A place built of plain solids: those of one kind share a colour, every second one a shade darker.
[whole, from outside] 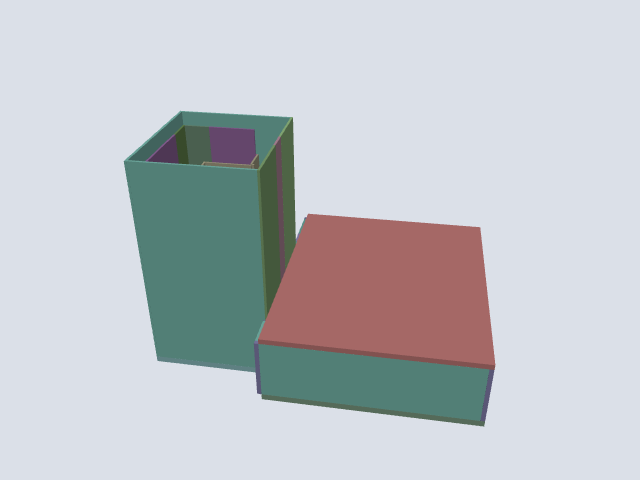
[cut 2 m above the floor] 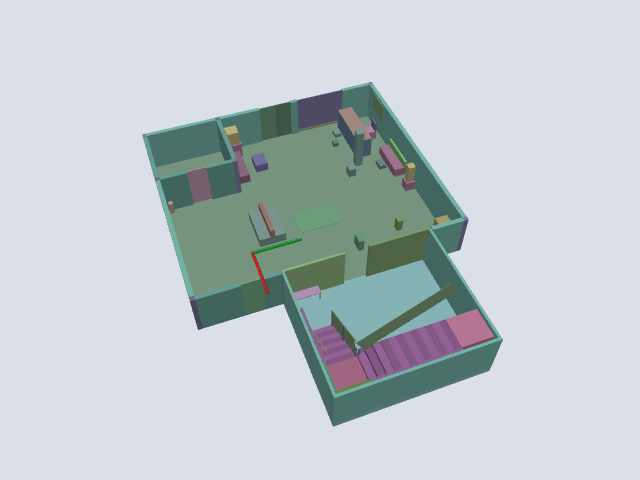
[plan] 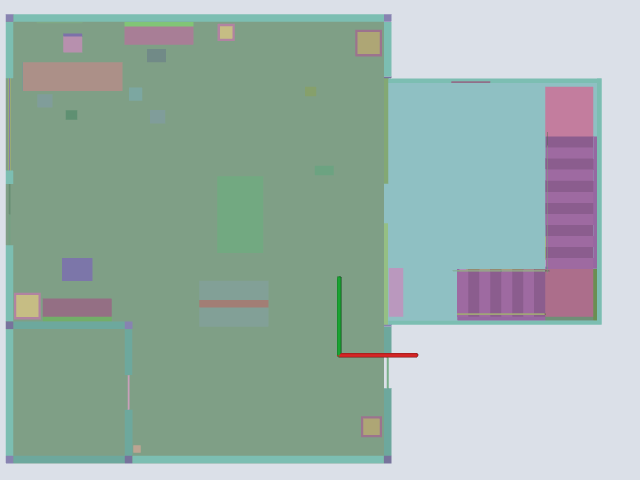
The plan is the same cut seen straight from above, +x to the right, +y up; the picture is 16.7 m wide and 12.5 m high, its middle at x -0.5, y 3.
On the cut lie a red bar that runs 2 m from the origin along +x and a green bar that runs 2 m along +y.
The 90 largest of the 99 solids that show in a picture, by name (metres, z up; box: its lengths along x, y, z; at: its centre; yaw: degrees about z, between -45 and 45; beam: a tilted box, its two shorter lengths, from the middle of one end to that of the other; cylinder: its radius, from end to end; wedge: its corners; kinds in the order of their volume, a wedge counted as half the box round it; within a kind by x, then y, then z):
{
 "wall_1": {"box": [0.2, 3.3, 2.9], "at": [-8.59, -0.97, 1.45]},
 "wall_2": {"box": [0.2, 1.98, 2.9], "at": [-8.59, 1.87, 1.45]},
 "wall_3": {"box": [0.2, 0.35, 2.9], "at": [-8.59, 4.64, 1.45]},
 "wall_4": {"box": [0.2, 1.47, 2.9], "at": [-8.59, 7.95, 1.45]},
 "wall_5": {"box": [2.9, 0.2, 2.9], "at": [-7.04, -2.72, 1.45]},
 "wall_6": {"box": [2.9, 0.2, 2.9], "at": [-7.04, 0.78, 1.45]},
 "wall_7": {"box": [0.2, 1.2, 2.9], "at": [-5.49, -2.02, 1.45]},
 "wall_8": {"box": [0.2, 1.2, 2.9], "at": [-5.49, 0.08, 1.45]},
 "wall_9": {"box": [9.65, 0.2, 2.9], "at": [-3.66, 8.78, 1.45]},
 "wall_10": {"box": [6.55, 0.2, 2.9], "at": [-2.11, -2.72, 1.45]},
 "wall_11": {"box": [0.2, 1.76, 2.9], "at": [1.26, -1.74, 1.45]},
 "wall_12": {"box": [0.2, 0.71, 2.9], "at": [1.26, 0.39, 1.45]},
 "wall_13": {"box": [0.2, 1.43, 2.9], "at": [1.26, 7.97, 1.45]},
 "wall_14": {"box": [5.44, 0.11, 10.23], "at": [4.0, 0.84, 5.12]},
 "wall_15": {"box": [5.44, 0.12, 10.23], "at": [4.0, 7.15, 5.12]},
 "wall_16": {"box": [0.12, 6.42, 10.23], "at": [6.77, 4.0, 5.12]},
 "lobby_floor_slab_1": {"box": [9.85, 11.7, 0.3], "at": [-3.76, 3.03, -0.15]},
 "lobby_ceiling_slab_1": {"box": [9.85, 11.7, 0.25], "at": [-3.76, 3.03, 3.02]},
 "tread_slab_1": {"box": [0.29, 1.25, 0.16], "at": [3.22, 1.62, 0.08]},
 "tread_slab_2": {"box": [0.29, 1.25, 0.32], "at": [3.5, 1.62, 0.16]},
 "tread_slab_3": {"box": [0.3, 1.25, 0.48], "at": [3.79, 1.62, 0.24]},
 "tread_slab_4": {"box": [0.29, 1.25, 0.65], "at": [4.08, 1.62, 0.32]},
 "tread_slab_5": {"box": [0.29, 1.25, 0.81], "at": [4.37, 1.62, 0.41]},
 "tread_slab_6": {"box": [0.29, 1.25, 0.97], "at": [4.65, 1.62, 0.49]},
 "tread_slab_7": {"box": [0.29, 1.25, 1.14], "at": [4.93, 1.62, 0.57]},
 "tread_slab_8": {"box": [0.29, 1.25, 1.3], "at": [5.22, 1.62, 0.65]},
 "tread_slab_9": {"box": [1.25, 0.29, 1.62], "at": [5.99, 2.39, 0.81]},
 "tread_slab_10": {"box": [1.25, 0.29, 1.78], "at": [5.99, 2.68, 0.89]},
 "tread_slab_11": {"box": [1.25, 0.29, 1.95], "at": [5.99, 2.96, 0.98]},
 "tread_slab_12": {"box": [1.25, 0.29, 2.11], "at": [5.99, 3.25, 1.06]},
 "tread_slab_13": {"box": [1.25, 0.3, 2.28], "at": [5.99, 3.53, 1.14]},
 "tread_slab_14": {"box": [1.25, 0.29, 2.44], "at": [5.99, 3.82, 1.22]},
 "tread_slab_15": {"box": [1.25, 0.3, 2.6], "at": [5.99, 4.11, 1.3]},
 "tread_slab_16": {"box": [1.25, 0.3, 2.76], "at": [5.99, 4.4, 1.38]},
 "tread_slab_17": {"box": [1.25, 0.3, 2.92], "at": [5.99, 4.69, 1.46]},
 "tread_slab_18": {"box": [1.25, 0.29, 3.09], "at": [5.99, 4.98, 1.55]},
 "tread_slab_19": {"box": [1.25, 0.3, 3.25], "at": [5.99, 5.27, 1.63]},
 "tread_slab_20": {"box": [1.25, 0.29, 3.41], "at": [5.99, 5.55, 1.71]},
 "floor_slab_1": {"box": [5.67, 6.42, 0.3], "at": [4.0, 4.0, -0.15]},
 "landing_slab_1": {"box": [1.25, 1.25, 1.46], "at": [5.99, 1.62, 0.73]},
 "landing_slab_2": {"box": [1.25, 1.3, 3.58], "at": [5.99, 6.34, 1.79]},
 "wall_cheek_1": {"box": [0.11, 2.64, 10.23], "at": [1.22, 2.11, 5.12]},
 "wall_cheek_2": {"box": [0.11, 2.74, 10.23], "at": [1.22, 5.84, 5.12]},
 "wall_wall_1": {"box": [2.29, 0.1, 9.56], "at": [4.22, 0.95, 4.78]},
 "wall_wall_2": {"box": [0.1, 3.45, 9.56], "at": [6.66, 3.97, 4.78]},
 "lobby_desk_body_1": {"box": [2.6, 0.75, 1.05], "at": [-6.94, 7.26, 0.52]},
 "wall_land_far_wall_1": {"box": [0.1, 1.35, 9.56], "at": [6.66, 1.57, 4.78]},
 "wall_land_wall_1": {"box": [1.25, 0.1, 9.56], "at": [5.99, 0.95, 4.78]},
 "lobby_planter_box_1": {"box": [0.7, 0.7, 0.8], "at": [-8.12, 1.28, 0.4]},
 "lobby_planter_box_2": {"box": [0.45, 0.45, 0.5], "at": [-2.94, 8.41, 0.25]},
 "lobby_planter_box_3": {"box": [0.7, 0.7, 0.65], "at": [0.77, 8.13, 0.32]},
 "lobby_planter_box_4": {"box": [0.55, 0.55, 0.8], "at": [0.84, -1.86, 0.4]},
 "lobby_seats_seat_1": {"box": [1.8, 0.6, 0.45], "at": [-6.82, 1.18, 0.22]},
 "lobby_seats_seat_2": {"box": [1.8, 0.6, 0.45], "at": [-4.69, 8.38, 0.22]},
 "lobby_island_seat_1": {"box": [1.8, 1.2, 0.45], "at": [-2.74, 1.34, 0.22]},
 "wall_head_1": {"box": [0.11, 1.03, 8.12], "at": [1.22, 3.95, 6.17]},
 "wallpost_1": {"box": [0.2, 0.2, 2.9], "at": [-8.59, -2.72, 1.45]},
 "wallpost_2": {"box": [0.2, 0.2, 2.9], "at": [-8.59, 0.78, 1.45]},
 "wallpost_3": {"box": [0.2, 0.2, 2.9], "at": [-8.59, 8.78, 1.45]},
 "wallpost_4": {"box": [0.2, 0.2, 2.9], "at": [-5.49, -2.72, 1.45]},
 "wallpost_5": {"box": [0.2, 0.2, 2.9], "at": [-5.49, 0.78, 1.45]},
 "wallpost_6": {"box": [0.2, 0.2, 2.9], "at": [1.26, -2.72, 1.45]},
 "wallpost_7": {"box": [0.2, 0.2, 2.9], "at": [1.26, 8.78, 1.45]},
 "lobby_planter_plant_1": {"box": [0.58, 0.58, 0.7], "at": [-8.12, 1.28, 1.15]},
 "lobby_planter_plant_2": {"box": [0.33, 0.33, 0.9], "at": [-2.94, 8.41, 0.95]},
 "lobby_planter_plant_3": {"box": [0.58, 0.58, 0.9], "at": [0.77, 8.13, 1.1]},
 "lobby_planter_plant_4": {"box": [0.43, 0.43, 0.5], "at": [0.84, -1.86, 1.05]},
 "guard_panel_1": {"box": [0.1, 1.25, 1.1], "at": [2.98, 1.52, 7.71]},
 "guard_panel_2": {"box": [2.4, 0.1, 1.1], "at": [4.12, 2.3, 7.71]},
 "lobby_column_shaft_1": {"box": [0.35, 0.35, 2.9], "at": [-5.3, 6.8, 1.45]},
 "lobby_table_top_1": {"box": [0.8, 0.6, 0.42], "at": [-6.82, 2.23, 0.21]},
 "lobby_entrance_leaf_1": {"box": [0.05, 0.8, 2.1], "at": [-8.59, 3.26, 1.05]},
 "lobby_entrance_leaf_2": {"box": [0.05, 0.8, 2.1], "at": [-8.59, 4.06, 1.05]},
 "lobby_runner_top_1": {"box": [1.2, 2.0, 0.07], "at": [-2.58, 3.66, -0.02]},
 "lobby_seats_back_1": {"box": [1.8, 0.12, 0.4], "at": [-6.82, 0.94, 0.65]},
 "lobby_seats_back_2": {"box": [1.8, 0.12, 0.35], "at": [-4.69, 8.62, 0.62]},
 "lobby_island_spine_1": {"box": [1.8, 0.2, 0.4], "at": [-2.74, 1.34, 0.65]},
 "lobby_glazing_pane_1": {"box": [0.03, 2.4, 1.98], "at": [-8.59, 6.01, 1.11]},
 "lobby_desk_chair_seat_1": {"box": [0.5, 0.5, 0.48], "at": [-6.94, 8.13, 0.24]},
 "lobby_lift_leaf_1": {"box": [0.06, 0.9, 2.1], "at": [1.26, -0.41, 1.05]},
 "lobby_parcel_box_1": {"box": [0.5, 0.35, 0.2], "at": [-4.76, 7.8, 0.1]},
 "lobby_parcel_box_2": {"box": [0.4, 0.35, 0.45], "at": [-4.73, 6.21, 0.22]},
 "door_leaf_1": {"box": [1.02, 0.045, 2.09], "at": [3.42, 7.11, 1.04]},
 "lobby_office_door_leaf_1": {"box": [0.05, 0.9, 2.1], "at": [-5.49, -0.97, 1.05]},
 "lobby_desk_counter_1": {"box": [2.6, 0.75, 0.04], "at": [-6.94, 7.26, 1.07]},
 "panel_sheet_1": {"beam": [0.72, 0.017], "from": [3.13, 2.2, 0.72], "to": [5.31, 2.2, 1.95]},
 "panel_sheet_2": {"beam": [0.72, 0.017], "from": [5.42, 2.31, 2.18], "to": [5.42, 5.64, 4.07]},
 "lobby_left_box_1": {"box": [0.5, 0.25, 0.6], "at": [-0.39, 4.81, 0.3]},
 "lobby_wet_floor_sign_body_1": {"box": [0.3, 0.25, 0.62], "at": [-0.74, 6.87, 0.31]},
 "lobby_board_panel_1": {"box": [1.2, 0.04, 0.9], "at": [-7.28, 8.66, 1.45]}
}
